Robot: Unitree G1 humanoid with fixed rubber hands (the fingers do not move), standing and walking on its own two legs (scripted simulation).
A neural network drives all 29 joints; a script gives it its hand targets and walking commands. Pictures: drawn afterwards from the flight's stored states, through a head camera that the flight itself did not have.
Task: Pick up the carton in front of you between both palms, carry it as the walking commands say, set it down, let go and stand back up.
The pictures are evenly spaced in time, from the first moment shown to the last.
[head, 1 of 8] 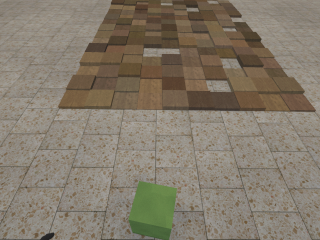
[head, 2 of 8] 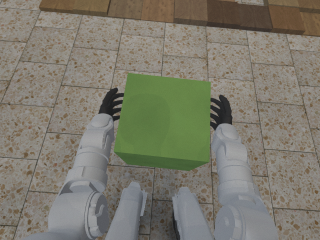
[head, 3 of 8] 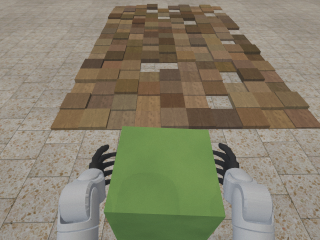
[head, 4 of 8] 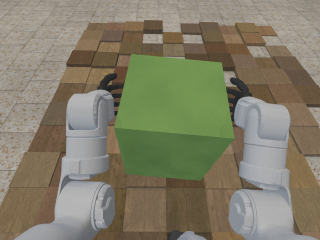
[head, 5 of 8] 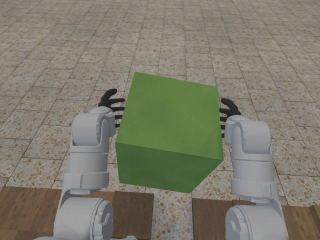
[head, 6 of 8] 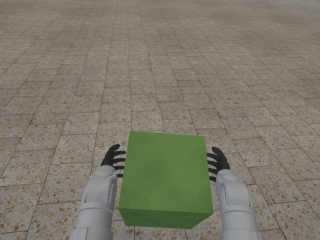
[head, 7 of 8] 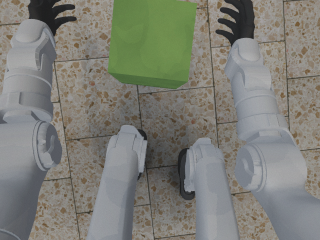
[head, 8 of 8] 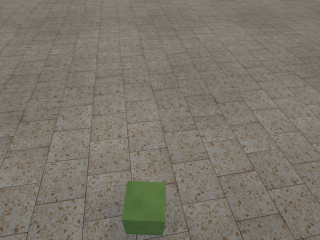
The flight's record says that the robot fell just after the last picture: no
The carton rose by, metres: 0.79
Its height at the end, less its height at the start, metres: +0.00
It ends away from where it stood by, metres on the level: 5.86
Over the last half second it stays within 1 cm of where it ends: yes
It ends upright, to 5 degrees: yes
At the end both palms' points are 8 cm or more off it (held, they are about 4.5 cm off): yes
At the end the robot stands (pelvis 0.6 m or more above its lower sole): yes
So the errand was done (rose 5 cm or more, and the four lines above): yes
